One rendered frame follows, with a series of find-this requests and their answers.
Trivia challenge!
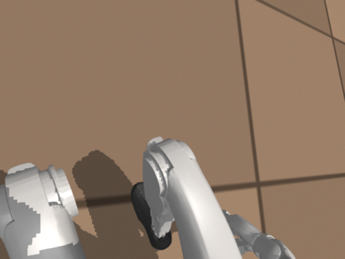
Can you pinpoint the right robot hand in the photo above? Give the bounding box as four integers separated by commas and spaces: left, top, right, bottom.
222, 209, 262, 255

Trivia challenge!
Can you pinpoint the right robot foot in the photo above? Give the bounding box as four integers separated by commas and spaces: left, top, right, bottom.
131, 182, 172, 250

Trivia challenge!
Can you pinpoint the right robot arm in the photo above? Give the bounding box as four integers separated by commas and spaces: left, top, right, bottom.
252, 234, 295, 259

